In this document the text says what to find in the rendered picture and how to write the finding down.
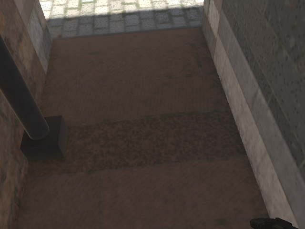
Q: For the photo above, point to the robot right hand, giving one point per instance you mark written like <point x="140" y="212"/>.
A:
<point x="265" y="223"/>

